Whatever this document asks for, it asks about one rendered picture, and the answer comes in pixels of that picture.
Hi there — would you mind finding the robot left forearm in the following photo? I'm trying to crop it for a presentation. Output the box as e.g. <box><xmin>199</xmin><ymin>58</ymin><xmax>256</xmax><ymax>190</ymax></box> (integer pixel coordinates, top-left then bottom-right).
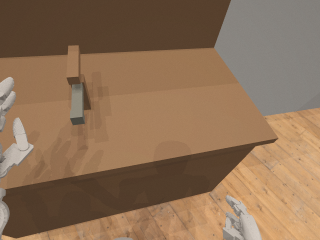
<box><xmin>0</xmin><ymin>188</ymin><xmax>10</xmax><ymax>240</ymax></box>

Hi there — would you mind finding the robot left hand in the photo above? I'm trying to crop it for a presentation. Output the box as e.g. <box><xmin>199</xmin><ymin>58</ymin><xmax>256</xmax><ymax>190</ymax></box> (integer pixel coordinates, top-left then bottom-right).
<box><xmin>0</xmin><ymin>77</ymin><xmax>34</xmax><ymax>183</ymax></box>

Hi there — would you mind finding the tap lever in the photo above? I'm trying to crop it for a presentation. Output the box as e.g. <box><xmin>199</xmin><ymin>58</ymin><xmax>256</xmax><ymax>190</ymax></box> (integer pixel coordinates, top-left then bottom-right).
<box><xmin>70</xmin><ymin>83</ymin><xmax>85</xmax><ymax>125</ymax></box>

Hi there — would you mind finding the robot right hand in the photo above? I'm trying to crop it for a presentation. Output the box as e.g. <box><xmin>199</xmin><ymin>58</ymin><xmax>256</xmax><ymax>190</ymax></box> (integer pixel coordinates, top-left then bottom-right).
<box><xmin>222</xmin><ymin>195</ymin><xmax>262</xmax><ymax>240</ymax></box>

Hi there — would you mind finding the counter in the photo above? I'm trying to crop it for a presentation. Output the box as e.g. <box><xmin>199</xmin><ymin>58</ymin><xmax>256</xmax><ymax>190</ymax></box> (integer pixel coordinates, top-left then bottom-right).
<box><xmin>0</xmin><ymin>0</ymin><xmax>278</xmax><ymax>239</ymax></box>

